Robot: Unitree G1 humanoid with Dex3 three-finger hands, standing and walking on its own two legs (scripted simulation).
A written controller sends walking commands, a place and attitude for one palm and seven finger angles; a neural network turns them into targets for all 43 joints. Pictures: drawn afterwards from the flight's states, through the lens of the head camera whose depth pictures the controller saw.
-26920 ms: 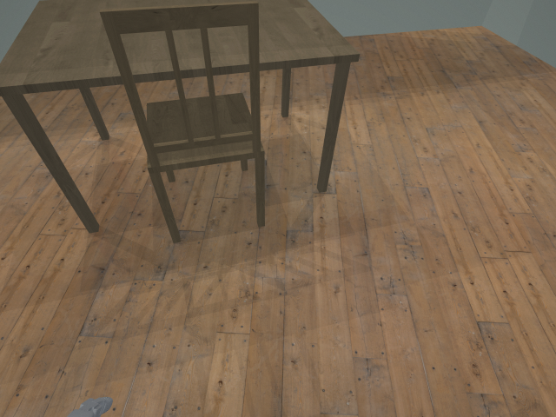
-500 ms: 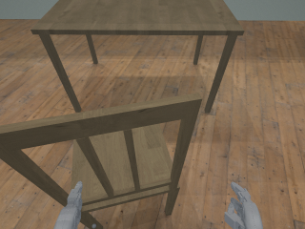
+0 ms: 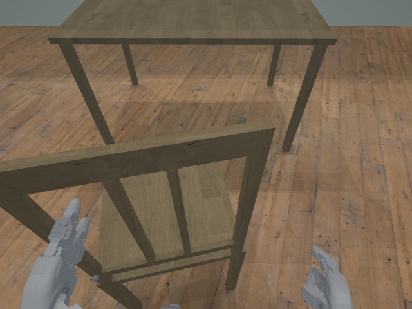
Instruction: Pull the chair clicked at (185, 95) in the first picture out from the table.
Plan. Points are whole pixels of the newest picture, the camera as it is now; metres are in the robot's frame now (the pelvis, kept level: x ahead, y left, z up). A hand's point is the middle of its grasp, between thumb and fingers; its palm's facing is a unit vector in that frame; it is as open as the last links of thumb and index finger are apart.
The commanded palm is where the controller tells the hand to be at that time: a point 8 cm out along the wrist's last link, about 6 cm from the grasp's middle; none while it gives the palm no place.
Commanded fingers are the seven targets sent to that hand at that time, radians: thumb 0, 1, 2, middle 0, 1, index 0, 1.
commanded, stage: draw the hand back to the body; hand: left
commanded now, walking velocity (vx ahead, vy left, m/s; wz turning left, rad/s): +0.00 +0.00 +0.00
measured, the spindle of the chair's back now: (136, 228) +0.27 +0.16 +0.00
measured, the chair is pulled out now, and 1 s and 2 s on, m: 0.69 0.69 0.72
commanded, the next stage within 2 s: step back with the hand held close in 1.12 s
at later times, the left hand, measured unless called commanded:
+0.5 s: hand (59, 248) +0.18 +0.22 +0.13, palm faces +0.23 -0.88 -0.42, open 12.8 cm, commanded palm +0.15 +0.28 +0.20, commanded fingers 0.00 0.50 0.71 -0.14 -0.22 -0.14 -0.22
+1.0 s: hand (47, 238) +0.19 +0.24 +0.14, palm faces +0.33 -0.83 -0.46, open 7.3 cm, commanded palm +0.17 +0.29 +0.24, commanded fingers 0.00 0.90 0.90 -0.20 -0.30 -0.20 -0.30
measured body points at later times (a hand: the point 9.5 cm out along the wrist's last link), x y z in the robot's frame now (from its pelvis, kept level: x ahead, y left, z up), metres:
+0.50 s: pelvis +0.02 +0.00 +0.05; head +0.02 -0.02 +0.50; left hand +0.17 +0.26 +0.16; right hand +0.22 -0.22 -0.03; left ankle +0.01 +0.14 -0.68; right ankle +0.00 -0.13 -0.68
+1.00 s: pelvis +0.04 -0.01 +0.06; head +0.03 -0.04 +0.51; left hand +0.17 +0.28 +0.16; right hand +0.24 -0.23 -0.02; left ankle +0.01 +0.14 -0.68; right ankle +0.00 -0.13 -0.68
